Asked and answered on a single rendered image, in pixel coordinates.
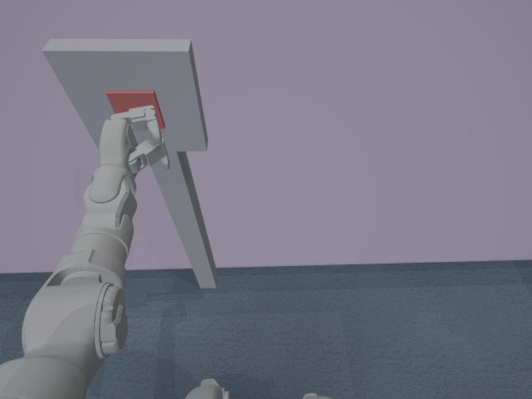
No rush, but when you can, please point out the left robot upper arm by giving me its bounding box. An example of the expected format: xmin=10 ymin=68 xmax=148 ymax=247
xmin=0 ymin=283 xmax=128 ymax=399

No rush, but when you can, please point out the button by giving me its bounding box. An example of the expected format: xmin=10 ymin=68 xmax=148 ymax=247
xmin=106 ymin=91 xmax=165 ymax=129

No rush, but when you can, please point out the left robot forearm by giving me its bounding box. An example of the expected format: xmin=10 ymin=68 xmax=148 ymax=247
xmin=22 ymin=165 xmax=137 ymax=354

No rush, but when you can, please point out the panel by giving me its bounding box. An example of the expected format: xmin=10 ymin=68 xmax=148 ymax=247
xmin=42 ymin=38 xmax=217 ymax=288

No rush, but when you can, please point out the robot left shin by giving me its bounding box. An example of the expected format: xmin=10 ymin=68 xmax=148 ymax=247
xmin=201 ymin=379 xmax=219 ymax=386

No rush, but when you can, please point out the left robot hand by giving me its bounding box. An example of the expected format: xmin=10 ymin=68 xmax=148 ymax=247
xmin=99 ymin=105 xmax=170 ymax=179

